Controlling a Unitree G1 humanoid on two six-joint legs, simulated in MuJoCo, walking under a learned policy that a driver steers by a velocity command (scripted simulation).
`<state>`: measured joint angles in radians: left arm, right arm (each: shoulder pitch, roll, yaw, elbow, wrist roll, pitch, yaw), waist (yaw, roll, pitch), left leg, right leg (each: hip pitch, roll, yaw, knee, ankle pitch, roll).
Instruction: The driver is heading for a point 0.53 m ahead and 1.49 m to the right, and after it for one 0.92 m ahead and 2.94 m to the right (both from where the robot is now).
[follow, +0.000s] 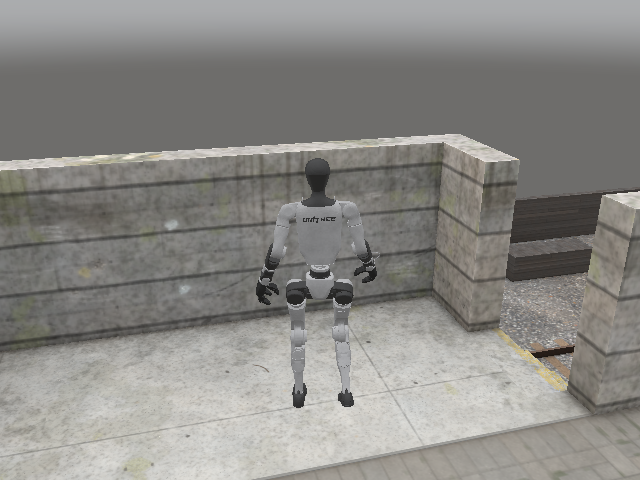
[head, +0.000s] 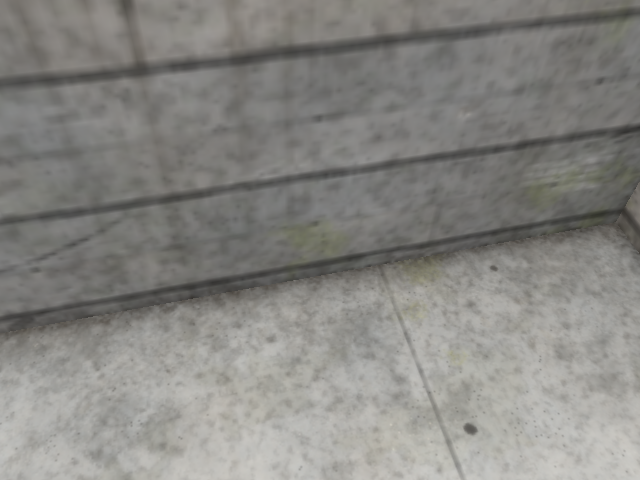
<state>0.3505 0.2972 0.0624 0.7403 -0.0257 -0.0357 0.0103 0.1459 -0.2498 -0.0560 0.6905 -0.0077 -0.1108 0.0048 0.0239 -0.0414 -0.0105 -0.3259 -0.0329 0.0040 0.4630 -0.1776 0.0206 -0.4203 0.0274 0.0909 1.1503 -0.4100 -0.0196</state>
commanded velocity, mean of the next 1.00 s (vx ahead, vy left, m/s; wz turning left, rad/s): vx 0.48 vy -0.02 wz -0.59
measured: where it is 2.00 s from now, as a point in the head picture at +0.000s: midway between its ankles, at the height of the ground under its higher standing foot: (563, 432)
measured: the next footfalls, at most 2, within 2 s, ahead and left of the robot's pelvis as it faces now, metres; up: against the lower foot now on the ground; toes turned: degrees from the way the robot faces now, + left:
right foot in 0.40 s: +0.34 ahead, -0.19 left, +0.00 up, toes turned -16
left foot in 0.86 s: +0.64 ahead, -0.09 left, +0.00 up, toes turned -35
